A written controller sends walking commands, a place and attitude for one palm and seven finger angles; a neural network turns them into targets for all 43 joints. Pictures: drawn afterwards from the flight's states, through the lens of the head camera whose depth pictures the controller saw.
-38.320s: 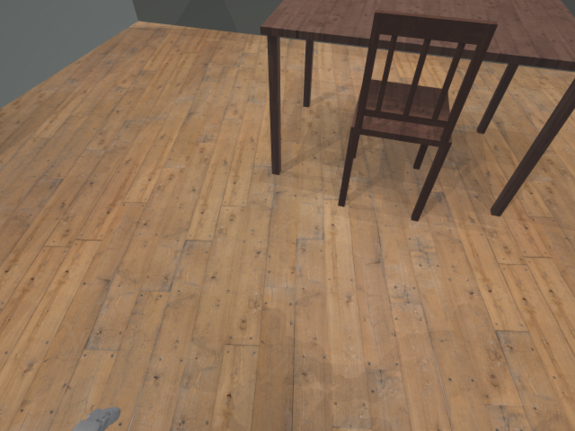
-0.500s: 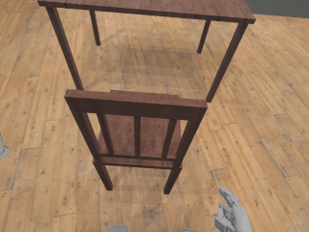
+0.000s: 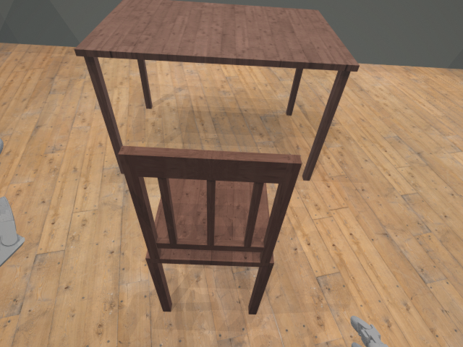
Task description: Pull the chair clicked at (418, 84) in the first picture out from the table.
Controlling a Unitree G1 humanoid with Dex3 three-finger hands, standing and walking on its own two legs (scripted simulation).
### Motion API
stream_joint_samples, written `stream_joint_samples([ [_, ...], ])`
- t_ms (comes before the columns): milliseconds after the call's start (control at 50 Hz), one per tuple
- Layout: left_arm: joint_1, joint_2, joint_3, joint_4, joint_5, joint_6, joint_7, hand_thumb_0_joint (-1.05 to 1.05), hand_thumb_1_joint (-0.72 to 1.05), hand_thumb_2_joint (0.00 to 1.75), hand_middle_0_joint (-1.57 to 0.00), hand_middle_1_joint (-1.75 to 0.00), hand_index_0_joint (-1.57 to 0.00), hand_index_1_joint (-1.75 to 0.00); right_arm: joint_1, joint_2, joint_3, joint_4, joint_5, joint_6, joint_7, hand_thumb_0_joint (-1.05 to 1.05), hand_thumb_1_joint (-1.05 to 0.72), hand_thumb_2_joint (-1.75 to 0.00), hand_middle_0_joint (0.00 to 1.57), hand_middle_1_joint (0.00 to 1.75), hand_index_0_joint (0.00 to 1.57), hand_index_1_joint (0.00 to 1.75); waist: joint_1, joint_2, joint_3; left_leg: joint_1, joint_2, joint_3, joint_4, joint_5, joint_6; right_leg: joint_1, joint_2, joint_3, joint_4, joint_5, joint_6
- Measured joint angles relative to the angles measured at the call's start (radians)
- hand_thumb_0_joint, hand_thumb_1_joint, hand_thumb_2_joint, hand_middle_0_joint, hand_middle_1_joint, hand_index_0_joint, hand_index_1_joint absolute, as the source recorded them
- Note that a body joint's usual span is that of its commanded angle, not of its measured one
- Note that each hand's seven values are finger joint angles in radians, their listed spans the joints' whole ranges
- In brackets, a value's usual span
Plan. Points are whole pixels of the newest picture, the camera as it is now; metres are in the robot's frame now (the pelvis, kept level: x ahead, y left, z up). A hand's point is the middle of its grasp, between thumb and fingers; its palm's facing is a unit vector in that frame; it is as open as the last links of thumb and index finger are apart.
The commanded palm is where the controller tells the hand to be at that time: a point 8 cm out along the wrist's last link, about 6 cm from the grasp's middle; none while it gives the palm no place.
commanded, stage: stop stepping back and stand still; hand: left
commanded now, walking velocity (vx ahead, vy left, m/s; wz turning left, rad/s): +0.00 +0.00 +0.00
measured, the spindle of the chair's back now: (211, 213) +0.44 +0.07 -0.09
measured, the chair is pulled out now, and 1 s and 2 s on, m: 0.64 0.64 0.64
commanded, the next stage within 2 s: let the arm hang, fingers relaxed in 0.12 s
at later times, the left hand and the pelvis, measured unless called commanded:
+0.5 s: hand out of the picture +0.09 +0.16 -0.16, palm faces +0.06 -0.99 -0.14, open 7.1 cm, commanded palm none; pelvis +0.01 -0.01 +0.00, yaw +2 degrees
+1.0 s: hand out of the picture -0.01 +0.16 -0.17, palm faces +0.03 -0.98 -0.20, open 7.4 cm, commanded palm none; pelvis +0.02 -0.02 +0.00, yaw +2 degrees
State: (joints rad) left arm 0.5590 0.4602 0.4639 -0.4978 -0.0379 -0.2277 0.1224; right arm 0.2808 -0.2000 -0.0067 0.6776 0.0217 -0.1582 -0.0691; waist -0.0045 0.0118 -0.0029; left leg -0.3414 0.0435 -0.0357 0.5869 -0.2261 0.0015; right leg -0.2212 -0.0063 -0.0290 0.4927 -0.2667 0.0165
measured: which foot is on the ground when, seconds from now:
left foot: down 0.00-1.00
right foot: down 0.00-1.00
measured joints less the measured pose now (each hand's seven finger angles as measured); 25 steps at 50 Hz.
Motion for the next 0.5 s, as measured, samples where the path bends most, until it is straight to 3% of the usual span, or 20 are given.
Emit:
stream_joint_samples([
  [140,-0.042,-0.069,-0.056,0.107,0.006,0.058,-0.005,0.01,0.89,0.90,-0.21,-0.31,-0.21,-0.30,-0.034,0.037,0.030,-0.009,-0.002,-0.025,0.002,0.01,-0.90,-0.90,0.20,0.30,0.20,0.30,0.011,0.002,0.014,0.037,-0.010,0.008,-0.055,0.042,-0.001,0.025,-0.005,0.018,-0.035,0.059,0.013],
  [240,-0.045,-0.082,-0.120,0.088,0.034,0.046,-0.021,0.01,0.89,0.90,-0.21,-0.31,-0.20,-0.30,-0.051,0.032,0.033,-0.005,-0.014,-0.040,0.021,0.01,-0.90,-0.90,0.20,0.30,0.20,0.30,0.020,-0.002,0.009,0.018,-0.006,-0.003,-0.053,0.048,0.004,0.012,0.002,0.007,-0.040,0.054,0.006],
  [280,-0.136,-0.091,-0.200,0.272,0.057,0.078,-0.062,0.00,0.89,0.90,-0.20,-0.30,-0.20,-0.30,-0.081,0.004,0.013,0.044,-0.019,0.000,0.048,0.01,-0.90,-0.90,0.20,0.30,0.20,0.30,0.022,0.018,-0.011,-0.023,-0.019,-0.016,-0.015,0.043,-0.001,-0.028,-0.011,-0.005,0.011,0.028,0.015],
  [340,-0.242,-0.160,-0.313,0.638,0.068,0.199,-0.095,0.00,0.90,0.90,-0.20,-0.30,-0.20,-0.30,-0.119,-0.023,0.000,0.117,-0.028,0.086,0.064,0.01,-0.90,-0.90,0.20,0.30,0.20,0.30,0.007,0.044,-0.031,-0.049,-0.038,-0.022,0.019,0.013,-0.003,-0.056,-0.029,-0.011,0.060,-0.005,0.025],
  [400,-0.280,-0.224,-0.398,0.941,0.070,0.276,-0.107,0.00,0.91,0.90,-0.19,-0.30,-0.19,-0.30,-0.114,-0.013,0.004,0.150,-0.037,0.132,0.073,0.01,-0.91,-0.90,0.20,0.30,0.20,0.30,-0.014,0.019,-0.015,-0.039,-0.052,-0.018,0.026,0.005,-0.001,-0.058,-0.044,-0.008,0.096,-0.029,0.023],
  [480,-0.251,-0.291,-0.477,1.196,0.058,0.299,-0.116,0.00,0.92,0.90,-0.20,-0.30,-0.19,-0.30,-0.075,0.017,0.018,0.199,-0.042,0.156,0.075,0.01,-0.91,-0.90,0.20,0.30,0.20,0.30,-0.021,-0.046,0.029,-0.008,-0.050,-0.015,-0.003,0.014,-0.006,-0.039,-0.043,-0.005,0.086,-0.029,0.018],
  [500,-0.247,-0.295,-0.455,1.225,0.045,0.287,-0.098,-0.01,0.96,0.90,-0.20,-0.30,-0.20,-0.30,-0.060,0.024,0.018,0.212,-0.042,0.159,0.074,0.01,-0.91,-0.90,0.20,0.30,0.20,0.30,-0.016,-0.056,0.040,-0.007,-0.046,-0.021,-0.012,0.019,-0.008,-0.033,-0.038,-0.011,0.073,-0.022,0.015],
])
